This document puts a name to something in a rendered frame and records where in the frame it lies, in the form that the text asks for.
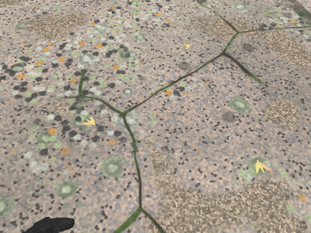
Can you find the robot left hand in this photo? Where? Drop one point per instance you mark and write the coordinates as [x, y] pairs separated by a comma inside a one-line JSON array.
[[51, 225]]

